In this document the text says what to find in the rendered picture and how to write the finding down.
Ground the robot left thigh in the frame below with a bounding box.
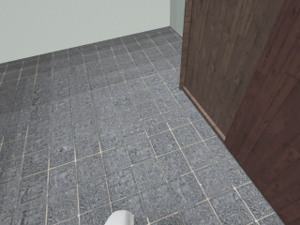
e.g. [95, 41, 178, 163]
[104, 210, 134, 225]

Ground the wardrobe door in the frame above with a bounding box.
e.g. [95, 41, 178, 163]
[184, 0, 284, 137]
[224, 0, 300, 225]

